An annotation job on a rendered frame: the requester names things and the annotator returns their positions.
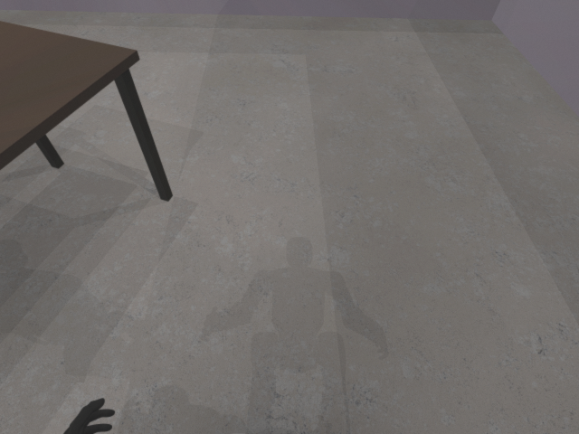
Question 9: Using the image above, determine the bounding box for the left robot hand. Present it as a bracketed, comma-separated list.
[63, 398, 115, 434]

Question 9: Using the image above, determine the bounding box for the table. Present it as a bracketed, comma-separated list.
[0, 21, 173, 201]

